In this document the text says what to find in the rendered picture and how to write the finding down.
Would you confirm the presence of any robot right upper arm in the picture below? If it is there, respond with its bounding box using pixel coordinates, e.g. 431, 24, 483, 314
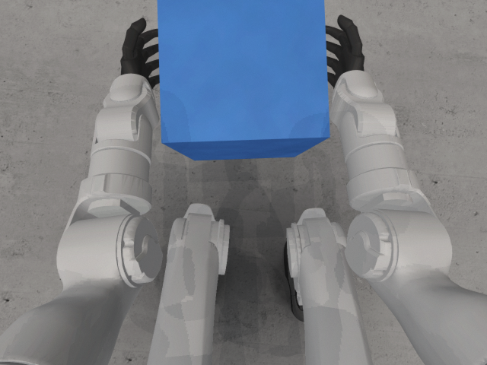
345, 208, 487, 365

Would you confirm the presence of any right robot shin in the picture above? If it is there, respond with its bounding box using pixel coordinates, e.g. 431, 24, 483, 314
293, 208, 347, 306

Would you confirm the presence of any robot right forearm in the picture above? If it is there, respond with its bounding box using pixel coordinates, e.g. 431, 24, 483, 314
329, 70, 452, 248

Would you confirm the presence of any robot left forearm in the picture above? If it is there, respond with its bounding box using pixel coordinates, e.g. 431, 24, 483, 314
56, 74, 159, 277

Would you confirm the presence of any robot left thigh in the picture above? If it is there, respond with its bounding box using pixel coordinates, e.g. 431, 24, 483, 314
147, 213, 230, 365

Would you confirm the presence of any robot left upper arm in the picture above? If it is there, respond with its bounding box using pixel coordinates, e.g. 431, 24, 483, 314
0, 214, 163, 365

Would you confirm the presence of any right robot hand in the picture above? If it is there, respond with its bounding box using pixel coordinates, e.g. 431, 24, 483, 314
326, 15, 364, 90

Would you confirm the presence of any carton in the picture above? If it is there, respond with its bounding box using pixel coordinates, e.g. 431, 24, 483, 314
158, 0, 330, 160

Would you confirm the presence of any left robot hand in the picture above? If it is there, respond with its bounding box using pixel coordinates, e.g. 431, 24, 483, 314
120, 18, 160, 89

